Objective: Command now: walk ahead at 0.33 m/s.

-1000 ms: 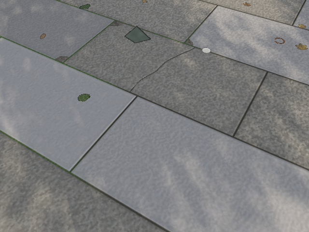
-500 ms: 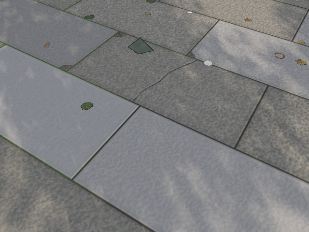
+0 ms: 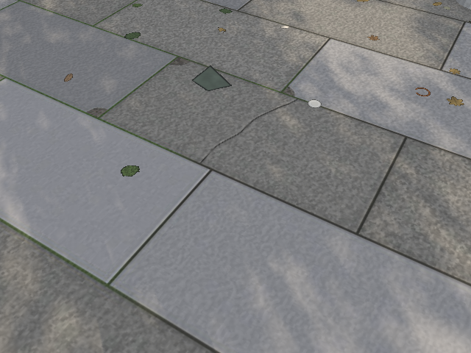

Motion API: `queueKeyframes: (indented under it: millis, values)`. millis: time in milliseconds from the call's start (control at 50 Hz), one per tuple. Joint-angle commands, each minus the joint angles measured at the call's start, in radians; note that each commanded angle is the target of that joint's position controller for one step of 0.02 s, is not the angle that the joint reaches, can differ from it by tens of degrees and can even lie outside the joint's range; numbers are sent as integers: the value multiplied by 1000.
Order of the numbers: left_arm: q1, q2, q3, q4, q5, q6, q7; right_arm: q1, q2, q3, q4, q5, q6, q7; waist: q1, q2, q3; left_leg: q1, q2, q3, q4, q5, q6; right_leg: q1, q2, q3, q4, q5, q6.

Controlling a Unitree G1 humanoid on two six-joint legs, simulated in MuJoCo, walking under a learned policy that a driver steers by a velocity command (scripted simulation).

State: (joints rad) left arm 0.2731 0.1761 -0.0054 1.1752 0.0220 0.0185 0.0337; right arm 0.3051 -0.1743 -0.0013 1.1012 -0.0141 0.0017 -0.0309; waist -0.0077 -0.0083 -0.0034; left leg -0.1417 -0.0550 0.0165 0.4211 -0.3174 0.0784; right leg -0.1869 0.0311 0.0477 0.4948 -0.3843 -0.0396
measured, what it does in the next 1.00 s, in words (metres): walks ahead, turning left: right foot, then left foot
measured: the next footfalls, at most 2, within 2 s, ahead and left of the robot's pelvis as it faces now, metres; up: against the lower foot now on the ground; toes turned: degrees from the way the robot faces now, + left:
right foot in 0.26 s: +0.13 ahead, -0.15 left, +0.00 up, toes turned -5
left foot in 0.74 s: +0.52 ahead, +0.04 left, +0.00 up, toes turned +25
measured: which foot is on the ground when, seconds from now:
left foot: down 0.00-0.26, up 0.28-0.72, down 0.74-1.00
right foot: up 0.00-0.24, down 0.26-0.74, up 0.76-1.00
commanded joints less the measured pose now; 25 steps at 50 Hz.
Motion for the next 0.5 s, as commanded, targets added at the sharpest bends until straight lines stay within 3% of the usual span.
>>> queueKeyframes:
  millis: [20,40,60,100,140,180,200,240,260,280,300,320,340,380,440,500]
  values:
    - [-179,80,16,-140,26,-17,-26,176,-178,-56,17,-5,4,2,-88,181,231,-18,398,-534,-376,-631,194,-418,-40,-78,323,-86,-17]
    - [-206,87,23,-161,22,-31,-34,151,-157,-56,6,-10,-9,4,-63,106,220,-4,403,-529,-385,-515,194,-469,-71,-48,393,-31,-10]
    - [-166,86,28,-156,21,-45,-44,111,-161,-61,-11,-11,-25,6,-28,68,164,33,380,-478,-367,-417,175,-471,-87,-37,414,16,-3]
    - [-116,94,40,-151,12,-67,-61,57,-168,-68,-40,-1,-52,7,9,68,85,34,313,-344,-351,-285,135,-391,-86,-61,364,69,7]
    - [-131,86,45,-175,4,-67,-67,27,-169,-72,-56,5,-66,6,22,122,81,-51,260,-247,-351,-252,110,-277,-68,-94,252,88,10]
    - [-133,78,46,-197,0,-60,-64,22,-183,-80,-63,6,-69,9,26,163,106,-143,256,-207,-335,-275,116,-157,-57,-128,125,60,4]
    - [-113,82,49,-199,-3,-59,-60,22,-185,-83,-65,6,-70,13,32,149,120,-186,263,-202,-309,-289,127,-93,-49,-157,74,62,0]
    - [15,84,58,-168,-4,-69,-50,-7,-190,-90,-84,9,-71,21,88,64,113,-325,242,-168,-187,-319,132,127,-15,-211,-12,109,-11]
    - [155,117,75,-130,-2,-87,-39,-28,-158,-81,-100,1,-77,28,148,-34,74,-460,185,-129,16,-233,115,335,-43,-135,-64,56,-23]
    - [341,220,101,-101,24,-107,-25,-97,-64,-56,-151,-10,-87,35,225,-291,-8,-581,52,5,459,-144,71,458,-304,226,-229,-278,-47]
    - [302,252,100,-112,32,-104,-22,-97,-32,-51,-203,4,-92,42,148,-341,7,-795,-13,-43,706,-135,73,423,-460,630,-399,-588,-110]
    - [171,208,91,-152,22,-103,-21,-139,-88,-59,-214,-8,-89,51,92,-166,79,-833,83,-107,814,-16,80,320,-468,566,-387,-548,-106]
    - [90,172,81,-181,11,-114,-28,-136,-109,-65,-210,-5,-89,66,58,-71,77,-796,118,-127,812,91,68,259,-410,422,-367,-409,-78]
    - [59,145,72,-190,3,-131,-26,-89,-107,-71,-193,-15,-72,82,8,-55,49,-704,153,-105,803,152,31,193,-345,211,-399,-218,-34]
    - [130,116,64,-161,3,-147,-22,-142,-78,-69,-211,-9,-38,95,16,-28,97,-747,153,-58,848,242,12,181,-288,-1,-411,29,7]
    - [175,98,59,-153,9,-155,-27,-264,-68,-63,-258,4,-26,97,36,-31,148,-740,131,8,756,328,18,145,-241,-164,-437,220,40]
